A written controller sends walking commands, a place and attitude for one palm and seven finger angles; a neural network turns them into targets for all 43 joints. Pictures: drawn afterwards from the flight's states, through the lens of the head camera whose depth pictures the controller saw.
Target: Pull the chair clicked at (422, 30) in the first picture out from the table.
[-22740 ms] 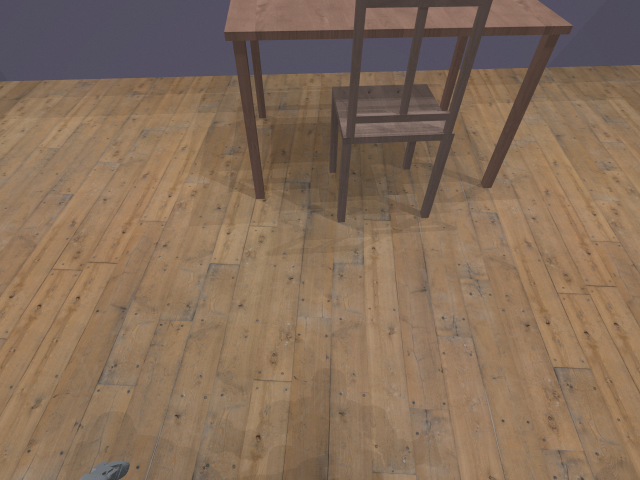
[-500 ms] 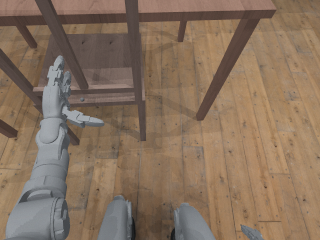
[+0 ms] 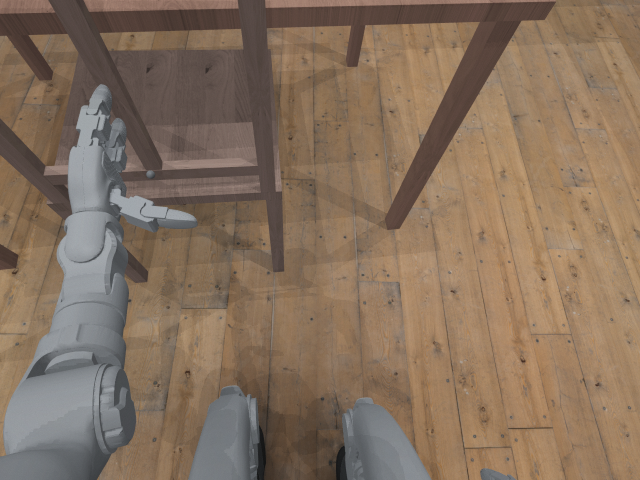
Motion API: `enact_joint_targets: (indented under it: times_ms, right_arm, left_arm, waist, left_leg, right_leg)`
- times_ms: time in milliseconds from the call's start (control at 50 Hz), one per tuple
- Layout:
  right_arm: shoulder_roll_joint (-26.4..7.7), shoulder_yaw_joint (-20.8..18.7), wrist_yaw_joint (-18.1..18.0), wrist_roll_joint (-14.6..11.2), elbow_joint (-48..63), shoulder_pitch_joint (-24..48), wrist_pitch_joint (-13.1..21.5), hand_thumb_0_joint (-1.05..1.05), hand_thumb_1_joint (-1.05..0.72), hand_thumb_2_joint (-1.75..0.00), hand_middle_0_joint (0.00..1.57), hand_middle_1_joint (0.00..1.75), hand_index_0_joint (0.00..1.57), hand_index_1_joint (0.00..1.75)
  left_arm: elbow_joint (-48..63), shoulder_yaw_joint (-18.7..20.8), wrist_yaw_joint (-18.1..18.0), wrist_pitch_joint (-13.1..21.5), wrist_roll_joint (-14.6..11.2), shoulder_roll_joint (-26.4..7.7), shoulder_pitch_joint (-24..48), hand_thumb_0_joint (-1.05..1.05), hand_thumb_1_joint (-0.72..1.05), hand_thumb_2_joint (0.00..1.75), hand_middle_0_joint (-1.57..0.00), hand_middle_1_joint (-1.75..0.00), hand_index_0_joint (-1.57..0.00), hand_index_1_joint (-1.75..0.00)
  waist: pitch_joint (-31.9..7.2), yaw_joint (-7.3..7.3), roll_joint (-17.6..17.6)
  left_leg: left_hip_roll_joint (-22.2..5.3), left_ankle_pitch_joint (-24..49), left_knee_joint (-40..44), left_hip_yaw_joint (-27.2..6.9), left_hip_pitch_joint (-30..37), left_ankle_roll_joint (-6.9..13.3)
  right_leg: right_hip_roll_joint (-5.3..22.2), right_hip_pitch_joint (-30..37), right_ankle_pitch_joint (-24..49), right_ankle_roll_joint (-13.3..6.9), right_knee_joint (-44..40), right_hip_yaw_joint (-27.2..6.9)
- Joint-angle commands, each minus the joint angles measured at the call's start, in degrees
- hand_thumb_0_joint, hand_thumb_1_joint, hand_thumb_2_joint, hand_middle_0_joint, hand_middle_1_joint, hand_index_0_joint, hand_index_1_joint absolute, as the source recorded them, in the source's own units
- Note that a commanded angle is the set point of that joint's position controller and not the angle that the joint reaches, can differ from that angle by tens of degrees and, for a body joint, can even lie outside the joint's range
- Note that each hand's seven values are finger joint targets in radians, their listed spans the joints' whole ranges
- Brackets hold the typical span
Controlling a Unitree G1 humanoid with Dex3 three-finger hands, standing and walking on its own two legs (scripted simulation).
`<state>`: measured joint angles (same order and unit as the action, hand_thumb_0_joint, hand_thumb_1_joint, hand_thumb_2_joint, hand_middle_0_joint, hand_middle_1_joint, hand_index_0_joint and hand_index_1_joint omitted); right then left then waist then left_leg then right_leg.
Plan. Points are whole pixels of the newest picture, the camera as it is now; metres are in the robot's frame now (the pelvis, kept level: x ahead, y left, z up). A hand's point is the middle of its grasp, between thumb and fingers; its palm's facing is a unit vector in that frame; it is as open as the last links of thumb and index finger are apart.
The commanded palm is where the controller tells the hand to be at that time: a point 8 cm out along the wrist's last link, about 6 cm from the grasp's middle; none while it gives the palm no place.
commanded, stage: push the fingers through the gap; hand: left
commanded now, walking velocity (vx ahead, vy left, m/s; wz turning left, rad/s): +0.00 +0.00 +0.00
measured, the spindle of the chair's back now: (111, 85) +0.59 +0.24 +0.06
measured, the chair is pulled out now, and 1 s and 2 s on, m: -0.09 -0.09 -0.09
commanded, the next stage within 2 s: hook a spindle and tug to test in 0.16 s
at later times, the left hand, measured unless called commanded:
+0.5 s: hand (155, 179) +0.47 +0.18 +0.04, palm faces +0.09 -1.00 -0.03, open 16.3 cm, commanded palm +0.44 +0.22 +0.04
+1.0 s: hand (156, 180) +0.47 +0.18 +0.03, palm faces +0.10 -0.99 -0.03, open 7.9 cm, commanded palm +0.44 +0.22 +0.04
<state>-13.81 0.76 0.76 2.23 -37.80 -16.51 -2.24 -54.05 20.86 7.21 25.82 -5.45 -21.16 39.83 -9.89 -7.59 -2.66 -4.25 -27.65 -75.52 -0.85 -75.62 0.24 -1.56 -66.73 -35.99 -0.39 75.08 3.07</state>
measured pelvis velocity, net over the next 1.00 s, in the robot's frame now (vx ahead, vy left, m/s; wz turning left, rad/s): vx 0.00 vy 0.00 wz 0.00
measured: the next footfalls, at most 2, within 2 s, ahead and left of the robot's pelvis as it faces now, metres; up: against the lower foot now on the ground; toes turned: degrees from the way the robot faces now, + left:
none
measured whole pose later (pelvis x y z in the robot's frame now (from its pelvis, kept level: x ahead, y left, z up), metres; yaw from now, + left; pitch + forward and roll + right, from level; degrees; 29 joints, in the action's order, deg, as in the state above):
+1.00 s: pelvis +0.00 +0.00 +0.00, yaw +0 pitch +27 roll -3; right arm -13.7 0.7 0.9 2.1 -37.6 -16.0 -2.6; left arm -53.7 19.5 5.5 26.6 -5.4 -19.6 37.9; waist -10.1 -7.6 -2.7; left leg -4.1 -27.4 -74.8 -0.8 -74.1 0.2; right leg -1.6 -65.3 -35.7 -0.4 74.3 2.9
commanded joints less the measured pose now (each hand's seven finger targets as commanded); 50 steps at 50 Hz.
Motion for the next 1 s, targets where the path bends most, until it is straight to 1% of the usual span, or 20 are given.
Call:
enact_joint_targets:
  times_ms: [0,60,120,140,160,180,240,300,400,440,540,620,640,660,740,800,840,860,920,980]
  right_arm:
    - [-9.8,-3.2,-0.8,0.2,3.9,-7.1,0.8,0.00,-0.90,-0.90,0.20,0.30,0.20,0.30]
    - [-9.5,-3.2,-0.8,0.1,4.1,-6.8,0.8,0.00,-0.90,-0.90,0.20,0.30,0.20,0.30]
    - [-9.3,-3.3,-0.6,0.0,4.2,-6.4,0.9,0.00,-0.90,-0.90,0.20,0.30,0.20,0.30]
    - [-9.5,-3.2,-0.7,0.0,3.7,-6.8,1.0,0.00,-0.90,-0.90,0.20,0.30,0.20,0.30]
    - [-9.8,-3.3,-0.8,0.0,3.6,-6.8,0.9,0.00,-0.90,-0.90,0.20,0.30,0.20,0.30]
    - [-9.7,-3.2,-0.8,0.1,3.8,-6.7,0.9,0.00,-0.90,-0.90,0.20,0.30,0.20,0.30]
    - [-9.7,-3.3,-0.8,0.2,3.9,-6.6,1.0,0.00,-0.90,-0.90,0.20,0.30,0.20,0.30]
    - [-9.5,-3.3,-0.7,0.3,4.1,-6.2,1.0,0.00,-0.90,-0.90,0.20,0.30,0.20,0.30]
    - [-9.3,-3.4,-0.4,0.0,4.5,-6.2,0.6,0.00,-0.90,-0.90,0.20,0.30,0.20,0.30]
    - [-9.5,-3.4,-0.5,0.0,4.4,-6.1,0.7,0.00,-0.90,-0.90,0.20,0.30,0.20,0.30]
    - [-9.5,-3.2,-0.7,0.2,4.1,-6.0,0.9,0.00,-0.90,-0.90,0.20,0.30,0.20,0.30]
    - [-9.5,-3.1,-0.8,0.3,3.8,-6.0,0.9,0.00,-0.90,-0.90,0.20,0.30,0.20,0.30]
    - [-9.5,-3.1,-0.7,0.3,3.9,-6.0,1.0,0.00,-0.90,-0.90,0.20,0.30,0.20,0.30]
    - [-9.6,-3.1,-0.7,0.3,3.9,-6.1,0.9,0.00,-0.90,-0.90,0.20,0.30,0.20,0.30]
    - [-9.5,-3.2,-0.6,0.2,4.2,-6.1,0.9,0.00,-0.90,-0.90,0.20,0.30,0.20,0.30]
    - [-9.4,-3.2,-0.6,0.1,4.3,-6.0,0.7,0.00,-0.90,-0.90,0.20,0.30,0.20,0.30]
    - [-9.5,-3.2,-0.7,0.0,4.3,-6.1,0.7,0.00,-0.90,-0.90,0.20,0.30,0.20,0.30]
    - [-9.4,-3.2,-0.6,0.0,4.3,-5.9,0.7,0.00,-0.90,-0.90,0.20,0.30,0.20,0.30]
    - [-9.4,-3.2,-0.7,0.0,3.9,-6.0,0.8,0.00,-0.90,-0.90,0.20,0.30,0.20,0.30]
    - [-9.4,-3.2,-0.8,0.2,3.6,-6.0,1.1,0.00,-0.90,-0.90,0.20,0.30,0.20,0.30]
  left_arm:
    - [11.7,2.4,-0.1,3.3,-0.3,-13.1,18.6,0.00,-0.50,0.30,-0.06,-0.08,-0.06,-0.08]
    - [14.3,1.2,-0.3,4.0,-0.2,-11.8,19.4,0.00,-0.50,0.30,-0.06,-0.08,-0.06,-0.08]
    - [14.1,-0.3,-0.7,4.0,-0.6,-9.5,18.1,0.00,-0.50,0.30,-0.06,-0.08,-0.06,-0.08]
    - [13.2,-0.1,-0.9,3.9,-0.6,-9.9,19.1,0.00,-0.50,0.30,-0.06,-0.08,-0.06,-0.08]
    - [12.2,1.7,-1.1,4.0,-0.5,-12.0,19.0,0.00,-0.50,0.30,-0.06,-0.08,-0.06,-0.08]
    - [11.5,1.4,-1.1,4.0,-0.2,-11.8,18.7,0.00,-0.50,0.30,-0.06,-0.08,-0.06,-0.08]
    - [13.1,0.7,-1.2,4.8,0.1,-11.4,20.9,0.00,-0.50,0.30,-0.06,-0.08,-0.06,-0.08]
    - [14.0,0.7,-1.2,5.2,-0.2,-10.8,18.6,0.00,-0.50,0.30,-0.11,-0.24,-0.11,-0.24]
    - [13.0,-0.8,-1.0,4.1,-0.5,-8.3,15.6,0.00,-0.50,0.30,-0.20,-0.52,-0.20,-0.52]
    - [14.0,-0.8,-1.5,4.2,-0.5,-8.6,17.4,0.00,-0.50,0.30,-0.24,-0.63,-0.24,-0.63]
    - [14.1,0.9,-2.4,5.5,0.1,-11.1,19.1,0.00,-0.50,0.30,-0.32,-0.90,-0.32,-0.90]
    - [11.5,0.8,-2.0,5.6,0.3,-11.1,19.2,0.00,-0.28,0.40,-0.39,-1.12,-0.39,-1.12]
    - [12.3,-0.1,-1.7,5.8,0.2,-10.4,21.0,0.00,-0.22,0.42,-0.41,-1.18,-0.41,-1.18]
    - [11.9,0.7,-1.7,5.8,0.3,-10.8,19.7,0.00,-0.16,0.44,-0.43,-1.23,-0.43,-1.23]
    - [12.6,-0.3,-1.2,5.1,-0.3,-9.5,19.5,0.00,0.06,0.54,-0.50,-1.45,-0.50,-1.45]
    - [13.2,0.9,-1.2,4.7,-0.6,-10.6,17.3,0.00,0.23,0.61,-0.50,-1.45,-0.50,-1.45]
    - [13.3,0.6,-1.3,4.7,-0.6,-10.5,17.9,0.00,0.34,0.66,-0.50,-1.45,-0.50,-1.45]
    - [13.8,0.3,-1.4,4.8,-0.4,-10.2,18.3,0.00,0.40,0.68,-0.50,-1.45,-0.50,-1.45]
    - [12.6,-0.1,-1.8,4.8,-0.5,-9.6,19.3,0.00,0.56,0.76,-0.50,-1.45,-0.50,-1.45]
    - [13.4,0.0,-2.1,5.6,0.0,-10.1,21.4,0.00,0.73,0.83,-0.50,-1.45,-0.50,-1.45]
  waist:
    - [-28.4,-0.61,-4.1]
    - [-29.6,-0.54,-6.5]
    - [-28.2,-0.98,-5.7]
    - [-27.3,-1.59,-4.5]
    - [-26.8,-1.20,-3.6]
    - [-26.3,-1.22,-3.3]
    - [-27.4,-1.27,-6.0]
    - [-29.4,-0.62,-5.8]
    - [-27.1,-0.70,-4.2]
    - [-26.7,-1.19,-3.9]
    - [-26.9,-0.82,-4.4]
    - [-26.3,-1.20,-3.2]
    - [-26.8,-1.48,-5.4]
    - [-28.0,-0.85,-5.4]
    - [-28.8,-1.25,-4.4]
    - [-28.7,-0.41,-4.0]
    - [-28.1,-0.95,-3.2]
    - [-28.1,-0.67,-5.3]
    - [-26.3,-1.43,-2.9]
    - [-27.6,-1.29,-6.0]
  left_leg:
    - [2.0,18.2,6.2,-1.7,29.8,1.1]
    - [1.8,19.5,6.6,-2.2,33.0,0.8]
    - [1.9,18.7,7.2,-2.1,33.1,0.7]
    - [1.8,18.4,6.9,-2.4,32.4,0.9]
    - [1.8,17.7,6.9,-2.4,31.2,0.9]
    - [2.0,17.0,6.9,-2.0,30.2,0.9]
    - [1.9,17.9,7.0,-2.4,32.7,0.8]
    - [1.9,19.2,7.1,-2.3,34.0,0.6]
    - [1.9,19.2,7.6,-2.1,33.0,0.7]
    - [1.9,17.9,7.6,-2.3,32.6,0.7]
    - [2.1,16.7,7.1,-2.0,31.0,0.7]
    - [2.1,15.7,6.8,-1.7,29.7,0.9]
    - [2.1,16.2,6.8,-1.9,30.9,0.9]
    - [2.0,16.9,6.9,-2.1,31.9,0.7]
    - [2.1,18.1,6.6,-2.0,31.5,0.9]
    - [2.3,18.1,6.9,-1.5,30.8,0.9]
    - [2.1,17.8,6.8,-1.8,30.6,1.0]
    - [2.1,17.3,6.9,-1.8,31.1,0.8]
    - [2.2,15.4,7.0,-1.7,29.6,1.0]
    - [2.0,16.3,7.0,-2.1,32.2,0.7]
  right_leg:
    - [-1.4,7.0,21.2,-0.6,-11.5,-1.5]
    - [-1.5,5.8,21.1,-0.9,-11.4,-1.1]
    - [-1.5,5.8,20.4,-0.8,-12.2,-1.0]
    - [-1.5,5.3,20.4,-0.8,-12.0,-0.9]
    - [-1.5,5.7,20.0,-0.7,-12.0,-1.0]
    - [-1.5,6.1,19.8,-0.6,-12.1,-1.1]
    - [-1.4,4.7,19.6,-0.9,-11.7,-1.1]
    - [-1.5,6.0,20.7,-0.9,-11.8,-1.0]
    - [-1.5,6.4,21.3,-0.8,-12.2,-0.8]
    - [-1.4,5.9,20.2,-0.8,-12.2,-0.9]
    - [-1.4,6.4,19.6,-0.8,-11.8,-1.3]
    - [-1.4,6.4,19.2,-0.7,-12.1,-1.5]
    - [-1.4,5.4,19.2,-0.8,-11.8,-1.4]
    - [-1.4,5.3,19.1,-0.9,-11.6,-1.2]
    - [-1.4,6.7,21.1,-0.8,-11.4,-1.3]
    - [-1.4,8.3,21.8,-0.7,-11.9,-1.5]
    - [-1.4,7.7,21.5,-0.6,-11.8,-1.6]
    - [-1.4,6.7,20.4,-0.7,-11.8,-1.4]
    - [-1.4,6.7,19.0,-0.5,-12.5,-1.5]
    - [-1.4,5.0,18.4,-0.8,-12.1,-1.3]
